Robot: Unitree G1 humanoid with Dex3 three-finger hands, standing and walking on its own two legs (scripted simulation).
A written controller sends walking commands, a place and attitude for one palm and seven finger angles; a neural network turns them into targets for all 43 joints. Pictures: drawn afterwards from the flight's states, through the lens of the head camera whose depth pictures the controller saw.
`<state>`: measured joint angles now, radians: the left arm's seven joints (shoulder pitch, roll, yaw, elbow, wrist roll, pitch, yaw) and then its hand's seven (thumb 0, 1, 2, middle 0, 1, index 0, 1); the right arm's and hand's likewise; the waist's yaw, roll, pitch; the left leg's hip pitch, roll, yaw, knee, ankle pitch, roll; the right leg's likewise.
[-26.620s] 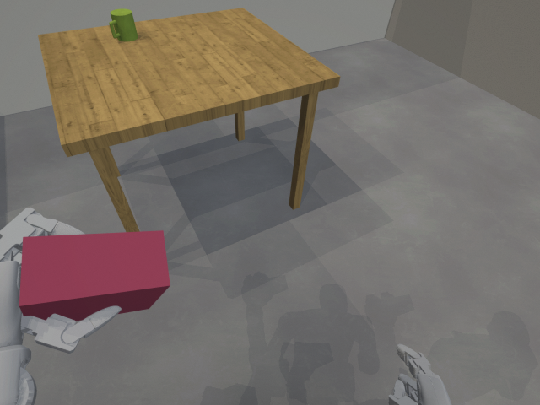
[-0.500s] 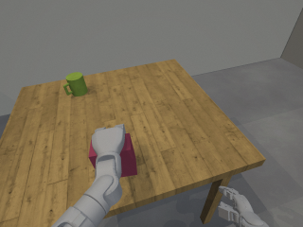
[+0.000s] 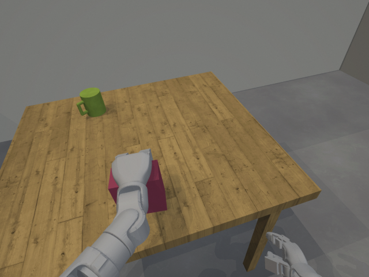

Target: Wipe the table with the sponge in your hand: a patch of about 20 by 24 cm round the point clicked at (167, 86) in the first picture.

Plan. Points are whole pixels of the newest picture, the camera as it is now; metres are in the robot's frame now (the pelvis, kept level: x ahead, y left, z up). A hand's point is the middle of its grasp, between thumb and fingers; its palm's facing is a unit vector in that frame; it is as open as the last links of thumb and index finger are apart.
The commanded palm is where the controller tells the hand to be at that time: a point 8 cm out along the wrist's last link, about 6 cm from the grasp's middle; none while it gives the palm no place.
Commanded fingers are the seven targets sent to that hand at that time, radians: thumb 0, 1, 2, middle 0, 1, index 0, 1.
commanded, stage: wipe back along the third lane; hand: left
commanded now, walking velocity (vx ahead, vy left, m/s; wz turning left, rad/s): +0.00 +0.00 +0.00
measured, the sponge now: (141, 194) +0.32 +0.16 -0.01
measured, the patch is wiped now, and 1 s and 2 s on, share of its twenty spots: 1.00 1.00 1.00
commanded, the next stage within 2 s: slide back across to the middle lane in 0.16 s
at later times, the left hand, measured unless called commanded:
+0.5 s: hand (135, 181) +0.32 +0.16 +0.05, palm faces +0.03 -0.11 -0.99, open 10.5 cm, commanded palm +0.27 +0.16 +0.10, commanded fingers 0.00 0.10 1.30 -1.20 -1.60 -1.20 -1.60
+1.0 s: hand (115, 191) +0.29 +0.20 +0.06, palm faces +0.03 -0.14 -0.99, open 10.5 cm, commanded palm +0.24 +0.21 +0.10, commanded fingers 0.00 0.10 1.30 -1.20 -1.60 -1.20 -1.60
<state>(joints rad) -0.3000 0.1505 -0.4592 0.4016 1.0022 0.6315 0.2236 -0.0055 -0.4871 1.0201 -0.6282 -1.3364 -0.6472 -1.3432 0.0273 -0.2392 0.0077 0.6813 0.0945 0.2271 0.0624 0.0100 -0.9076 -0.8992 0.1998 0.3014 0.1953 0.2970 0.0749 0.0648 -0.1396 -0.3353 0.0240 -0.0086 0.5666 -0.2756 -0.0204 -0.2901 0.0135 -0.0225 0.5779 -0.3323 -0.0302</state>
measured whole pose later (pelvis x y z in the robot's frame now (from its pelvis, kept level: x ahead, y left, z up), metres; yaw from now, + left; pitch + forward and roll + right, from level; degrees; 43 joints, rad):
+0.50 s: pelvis +0.00 +0.00 +0.00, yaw -1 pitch +2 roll +0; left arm -0.25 0.18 -0.41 0.35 0.97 0.59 0.21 -0.01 -0.49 1.02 -0.63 -1.33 -0.65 -1.34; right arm 0.03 -0.23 0.01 0.68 0.09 0.22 0.04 0.01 -0.91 -0.90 0.20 0.30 0.20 0.30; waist 0.07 0.07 -0.13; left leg -0.30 0.03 0.00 0.54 -0.27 -0.02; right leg -0.26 0.02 -0.01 0.56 -0.33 -0.03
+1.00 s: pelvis +0.00 -0.01 +0.00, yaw -1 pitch +0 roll +1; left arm -0.05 0.28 -0.29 0.11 0.97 0.54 0.15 -0.01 -0.50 1.02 -0.64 -1.33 -0.66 -1.33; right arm 0.01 -0.25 0.03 0.66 0.08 0.16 0.02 0.01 -0.91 -0.90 0.20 0.30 0.20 0.30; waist 0.08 0.07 -0.09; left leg -0.23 0.04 0.01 0.50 -0.26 -0.03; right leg -0.20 0.03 0.00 0.52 -0.31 -0.04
